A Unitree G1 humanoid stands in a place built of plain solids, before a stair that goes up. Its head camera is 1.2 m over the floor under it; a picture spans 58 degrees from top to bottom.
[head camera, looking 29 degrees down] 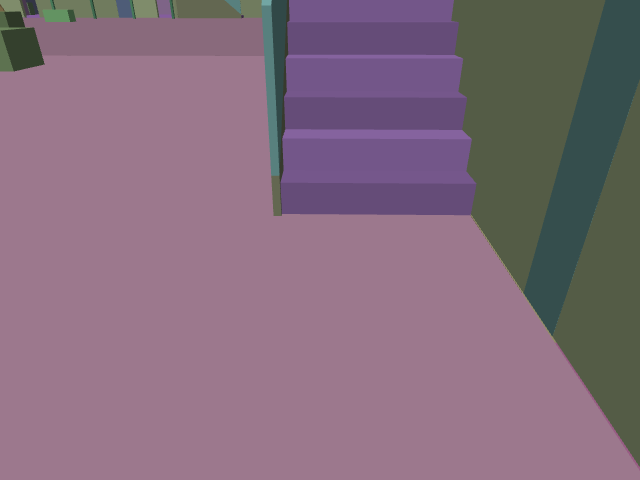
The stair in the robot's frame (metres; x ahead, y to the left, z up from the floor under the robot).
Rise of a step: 0.21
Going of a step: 0.22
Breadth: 1.21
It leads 1 degrees to the right of straight ahead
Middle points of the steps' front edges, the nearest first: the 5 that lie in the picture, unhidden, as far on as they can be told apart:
2.50 -0.36 0.21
2.72 -0.36 0.43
2.95 -0.36 0.64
3.17 -0.37 0.85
3.39 -0.37 1.07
